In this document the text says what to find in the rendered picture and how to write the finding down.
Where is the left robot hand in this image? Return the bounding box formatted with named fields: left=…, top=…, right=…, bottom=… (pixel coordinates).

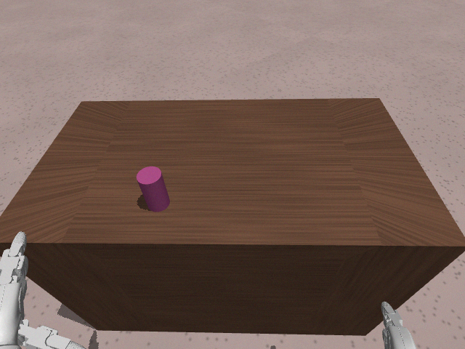
left=0, top=231, right=86, bottom=349

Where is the right robot hand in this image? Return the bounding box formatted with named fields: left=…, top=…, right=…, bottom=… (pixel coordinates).
left=381, top=302, right=417, bottom=349

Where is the can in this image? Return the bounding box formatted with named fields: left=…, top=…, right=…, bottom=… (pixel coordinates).
left=137, top=167, right=170, bottom=212

